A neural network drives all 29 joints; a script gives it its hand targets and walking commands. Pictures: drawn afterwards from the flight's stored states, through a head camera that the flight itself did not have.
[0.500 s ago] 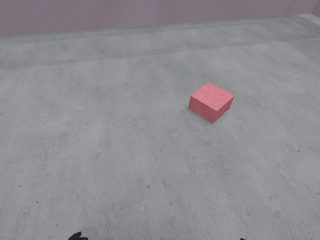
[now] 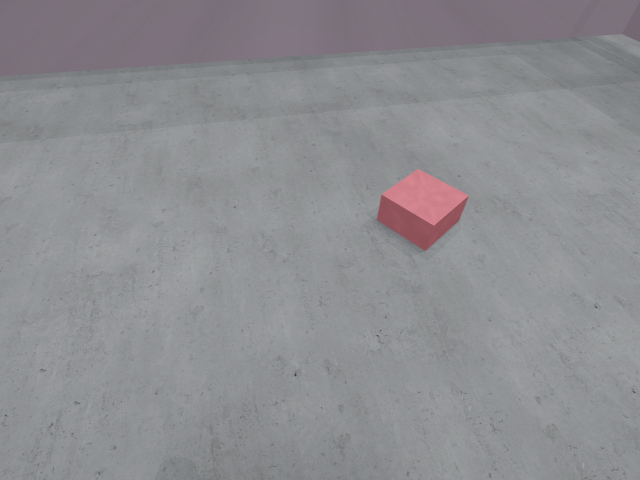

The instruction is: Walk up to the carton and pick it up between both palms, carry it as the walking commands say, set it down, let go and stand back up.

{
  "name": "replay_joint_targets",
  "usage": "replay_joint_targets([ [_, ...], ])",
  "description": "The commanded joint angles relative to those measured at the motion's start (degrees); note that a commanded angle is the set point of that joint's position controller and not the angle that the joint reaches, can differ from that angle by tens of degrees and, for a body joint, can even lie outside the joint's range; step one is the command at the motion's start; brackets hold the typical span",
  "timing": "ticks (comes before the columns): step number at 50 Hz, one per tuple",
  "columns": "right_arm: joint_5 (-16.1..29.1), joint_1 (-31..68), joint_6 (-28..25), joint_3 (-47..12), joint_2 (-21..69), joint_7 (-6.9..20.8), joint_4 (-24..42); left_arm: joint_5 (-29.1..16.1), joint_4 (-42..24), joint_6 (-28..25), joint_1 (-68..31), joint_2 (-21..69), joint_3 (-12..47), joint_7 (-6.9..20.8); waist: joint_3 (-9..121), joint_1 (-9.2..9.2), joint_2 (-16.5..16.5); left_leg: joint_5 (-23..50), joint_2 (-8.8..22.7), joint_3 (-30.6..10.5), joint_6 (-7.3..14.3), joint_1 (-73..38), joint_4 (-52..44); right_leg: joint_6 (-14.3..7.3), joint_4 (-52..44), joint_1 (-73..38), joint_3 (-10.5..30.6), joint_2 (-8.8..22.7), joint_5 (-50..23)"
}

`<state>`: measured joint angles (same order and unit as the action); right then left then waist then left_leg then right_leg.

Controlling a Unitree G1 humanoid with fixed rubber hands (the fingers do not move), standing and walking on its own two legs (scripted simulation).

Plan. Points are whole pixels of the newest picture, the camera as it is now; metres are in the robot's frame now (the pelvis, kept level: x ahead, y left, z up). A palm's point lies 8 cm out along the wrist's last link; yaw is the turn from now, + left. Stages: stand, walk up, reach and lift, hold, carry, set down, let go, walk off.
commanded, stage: stand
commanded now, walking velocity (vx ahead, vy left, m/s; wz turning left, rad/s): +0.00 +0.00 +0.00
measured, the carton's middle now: (421, 208) +1.38 -0.49 -0.69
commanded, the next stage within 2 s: walk up in 0.48 s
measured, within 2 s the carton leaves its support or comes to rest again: neither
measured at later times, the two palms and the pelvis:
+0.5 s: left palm out of the picture +0.02 +0.23 -0.14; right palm out of the picture +0.01 -0.22 -0.14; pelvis +0.01 +0.00 +0.01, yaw +0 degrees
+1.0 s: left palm (203, 445) +0.21 +0.16 -0.10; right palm out of the picture -0.04 -0.35 -0.14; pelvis +0.05 -0.08 +0.00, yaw -10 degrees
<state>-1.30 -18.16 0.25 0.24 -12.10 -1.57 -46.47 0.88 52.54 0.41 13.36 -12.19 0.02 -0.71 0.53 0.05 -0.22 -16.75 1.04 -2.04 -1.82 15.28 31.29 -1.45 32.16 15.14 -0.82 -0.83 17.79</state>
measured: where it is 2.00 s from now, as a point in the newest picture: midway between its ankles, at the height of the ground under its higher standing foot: (400, 386)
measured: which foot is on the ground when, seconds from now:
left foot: down 0.00-1.00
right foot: down 0.00-0.72, up 0.74-1.00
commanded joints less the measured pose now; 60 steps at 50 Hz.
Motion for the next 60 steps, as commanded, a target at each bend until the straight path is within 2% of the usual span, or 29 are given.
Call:
replay_joint_targets([
  [1,0.02,-2.09,-0.96,0.90,-3.88,-0.04,0.58,-0.07,-0.60,-0.42,1.70,-6.32,-1.42,-0.41,-1.35,0.18,1.89,6.66,1.85,-2.61,2.78,1.18,-5.63,-0.89,-6.59,-0.12,4.63,3.39,-6.63],
  [2,0.12,-1.18,-0.97,0.76,-4.61,0.08,0.42,-0.23,-0.38,-0.77,0.23,-4.77,-1.08,-0.14,-3.08,0.48,-2.86,7.29,2.25,-2.46,2.63,1.56,-5.68,-1.44,-8.20,0.98,6.31,4.03,-6.22],
  [6,-0.13,-3.80,-0.41,0.70,-4.58,-0.07,-2.71,-0.17,1.39,-0.71,1.42,-3.91,-0.88,-0.17,-3.17,-0.37,4.09,5.50,2.33,-2.51,2.57,-0.59,-6.93,-1.26,-8.73,1.34,5.59,3.57,-5.16],
  [7,0.40,-4.67,-0.70,0.27,-3.25,-0.24,-3.07,-0.56,1.98,-0.99,3.16,-4.21,-0.91,-0.17,-0.10,-0.38,-0.32,7.89,2.56,-2.53,2.37,-2.67,-5.79,-0.82,-8.20,-0.97,4.71,2.98,-7.93],
  [10,0.33,-2.91,-1.34,0.89,-6.81,-0.49,-3.87,-0.72,3.33,-0.85,2.70,-3.95,-0.90,-0.05,1.11,0.13,-1.26,9.97,2.73,-3.04,2.51,-1.42,-6.28,-1.11,-8.16,-4.07,4.60,3.60,-12.12],
  [16,0.28,-5.19,-0.73,-0.31,-1.92,-0.21,-8.24,-1.00,6.13,-1.21,4.17,-2.28,-0.23,-0.39,-0.61,0.43,1.51,12.97,2.67,-1.59,1.91,-1.90,-6.38,-1.34,-7.82,-4.83,4.43,4.21,-14.77],
  [20,0.69,-4.73,-0.69,0.04,-3.23,-0.73,-9.01,-0.38,6.95,-0.35,3.02,-6.11,-0.80,-1.06,-3.08,-0.32,-1.82,8.26,2.45,-2.43,2.08,-2.37,-6.85,-0.92,-10.24,-0.20,5.09,3.68,-8.10],
  [24,-0.02,-5.51,-0.10,-0.28,-2.66,-0.82,-11.43,-1.24,7.82,-0.66,3.13,-2.71,-0.36,-0.97,-5.76,-0.11,1.03,7.93,2.48,-2.35,2.01,-0.15,-7.79,-1.11,-10.25,-0.52,5.67,3.93,-5.52],
  [31,0.06,-2.92,-1.02,-0.84,-1.10,-0.74,-13.24,-0.83,10.08,-1.11,4.65,-1.72,-0.27,-0.74,-3.42,1.21,1.95,11.45,3.50,-3.12,2.64,-0.92,-8.23,-1.04,-8.33,-3.52,4.02,3.90,-11.04],
  [33,0.54,-5.21,-1.36,-0.34,-1.94,-0.83,-13.91,-0.64,10.80,-1.08,5.06,-2.67,-0.17,-0.94,-2.74,0.59,-3.14,14.98,3.68,-3.09,2.85,-2.86,-7.49,-0.79,-8.05,-3.92,3.69,3.90,-13.39],
  [34,1.04,-0.57,-1.53,1.17,-5.71,-2.02,-10.66,-1.70,7.51,-1.02,1.96,-4.76,-1.34,-1.96,-6.58,-0.18,-1.60,18.71,4.40,1.41,2.38,-0.92,-0.62,-1.27,-1.90,3.12,5.80,5.40,-28.26],
  [35,-0.18,-14.71,-1.04,3.41,-13.97,-3.17,-13.04,-0.48,5.16,0.14,-2.42,-8.70,-3.19,1.60,1.42,-8.30,-0.31,-27.70,17.32,-15.09,6.69,-24.95,-10.37,-1.75,7.97,27.03,4.92,0.77,24.11],
  [36,-0.92,-16.95,-0.26,4.15,-16.61,-3.44,-15.02,0.72,-1.44,0.64,-13.27,-6.33,-3.65,2.70,-2.82,-10.31,13.18,-41.48,29.73,-32.71,8.26,-21.19,-21.15,1.00,28.30,39.23,2.32,1.68,11.76],
  [37,-1.22,-12.76,-0.57,3.49,-13.85,-3.53,-14.71,1.30,-5.37,0.72,-18.82,-5.78,-2.78,3.89,-10.50,-8.02,12.25,-40.55,32.12,-32.78,9.38,-10.29,-23.39,1.90,33.01,40.66,4.49,5.57,5.13],
  [40,-0.91,-7.27,-3.08,3.28,-9.38,-2.59,-12.58,1.12,0.41,-1.25,-2.73,-3.14,-3.67,4.59,-0.01,-0.32,9.54,-21.24,23.98,-16.24,5.06,-11.74,-20.70,2.75,36.47,31.15,4.13,7.16,-1.36],
  [42,-1.19,-4.79,-4.03,3.37,-10.35,-2.25,-11.58,1.27,0.11,-0.50,-4.30,-4.14,-3.96,5.35,-1.26,0.74,7.98,-15.72,20.84,-7.77,3.74,-0.28,-23.21,3.51,32.61,22.44,2.22,7.09,-2.74],
  [45,-2.44,2.01,-4.68,3.91,-9.20,-0.23,-8.54,-0.04,-2.02,-0.13,-3.14,-0.74,-2.40,6.05,-7.18,3.16,18.80,-17.50,14.24,5.75,1.23,10.45,-25.43,3.33,15.41,9.36,-2.92,7.83,-2.30],
  [46,-2.33,0.21,-4.58,3.68,-8.07,-0.11,-9.09,-0.03,-2.37,-0.06,-3.06,-2.46,-3.16,5.93,-8.22,2.65,18.05,-19.61,12.52,6.50,2.24,13.02,-24.58,3.93,14.39,4.16,-5.21,6.60,0.51],
  [48,-2.09,-1.80,-4.32,4.14,-11.93,0.47,-9.82,0.05,-2.67,-0.20,-2.26,-4.59,-3.73,5.68,-9.37,1.77,14.24,-22.20,14.49,6.16,4.90,10.97,-21.47,3.64,10.37,0.57,-9.75,4.55,5.03],
  [49,-2.40,-1.65,-4.07,4.61,-12.53,0.80,-10.41,0.31,-1.79,-0.40,1.59,-4.84,-3.97,5.28,-9.17,4.00,10.64,-23.73,14.07,8.04,5.00,10.77,-15.69,3.50,6.86,-3.08,-12.54,3.99,3.15],
  [50,-2.23,-2.44,-3.94,4.97,-14.56,1.31,-10.13,0.34,1.10,-1.54,9.29,-6.92,-4.67,4.23,-5.84,7.15,-1.94,-22.03,11.01,10.92,4.11,10.42,-1.17,3.72,2.95,-10.61,-11.75,2.20,2.53],
  [51,-2.53,-2.62,-4.15,3.90,-11.81,1.75,-9.97,0.39,4.49,-2.74,19.48,-8.85,-5.77,2.95,-3.45,11.90,-17.63,-17.35,7.27,12.47,3.76,17.22,17.24,3.54,-1.59,-19.85,-8.64,3.00,4.73],
  [52,-2.60,-1.87,-4.65,1.85,-6.07,2.55,-6.62,0.86,5.11,-3.63,25.71,-14.78,-5.90,2.15,-1.75,11.71,-30.69,-23.26,2.84,10.37,2.29,31.57,39.16,1.59,-11.86,-22.22,20.03,20.63,21.52],
  [53,-1.29,1.46,-4.13,2.15,-5.07,2.61,-3.00,-0.59,4.91,-2.92,22.30,-18.99,-6.31,1.76,-4.70,7.90,-32.70,-16.35,2.74,2.58,2.92,37.83,44.76,-4.71,-29.22,-14.98,45.00,28.51,38.51],
  [54,-1.79,9.70,-4.91,2.08,-5.82,3.18,-0.22,0.35,1.74,-3.41,16.42,-15.43,-5.08,2.17,-11.97,7.60,-20.00,-10.71,5.89,-0.05,2.19,37.85,47.19,-5.77,-34.69,-3.60,50.27,28.09,36.29],
  [55,-1.16,11.95,-5.40,2.63,-5.80,4.12,-0.41,1.30,2.64,-3.94,14.00,-11.29,-4.34,2.35,-14.20,6.16,-12.65,-6.39,7.35,-0.42,2.33,35.82,47.56,-4.29,-32.47,-0.62,44.01,26.10,29.41],
  [56,-0.80,6.72,-5.65,2.21,-5.63,4.55,-2.21,1.24,0.76,-4.77,8.72,-10.97,-3.87,2.13,-12.91,1.67,-7.76,2.13,9.83,0.41,1.87,31.84,44.51,-3.77,-27.93,-0.40,34.33,25.11,17.60],
  [57,-0.97,4.17,-4.98,2.73,-6.95,4.97,-3.66,0.62,0.37,-5.21,5.37,-10.38,-3.65,2.23,-8.57,0.72,-5.11,5.23,9.75,0.62,1.65,26.87,39.06,-2.00,-25.42,-2.18,23.69,20.11,9.38],
  [60,-0.83,-0.43,-2.71,2.54,-5.64,4.48,-6.51,-0.44,3.74,-6.48,10.29,-4.32,-1.23,2.39,-4.11,-0.54,-5.18,11.01,6.30,3.63,1.65,20.88,36.73,-1.26,-23.58,-5.18,13.08,14.80,-7.08],
])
